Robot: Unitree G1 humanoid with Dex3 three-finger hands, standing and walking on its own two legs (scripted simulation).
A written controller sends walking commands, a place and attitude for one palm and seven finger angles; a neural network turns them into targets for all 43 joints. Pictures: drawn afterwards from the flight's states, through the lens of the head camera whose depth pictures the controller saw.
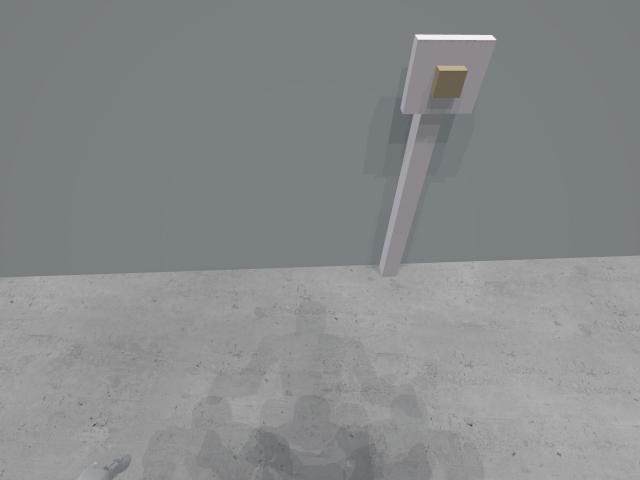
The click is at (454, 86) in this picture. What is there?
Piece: button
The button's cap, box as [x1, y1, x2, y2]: [430, 66, 467, 97]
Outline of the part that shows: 436,66 430,90 432,97 459,97 467,71 465,67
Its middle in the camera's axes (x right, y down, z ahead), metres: +0.30 -0.37 +0.91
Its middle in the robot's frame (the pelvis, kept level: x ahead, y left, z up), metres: +0.95 -0.25 +0.06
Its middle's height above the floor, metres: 0.83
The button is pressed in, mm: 0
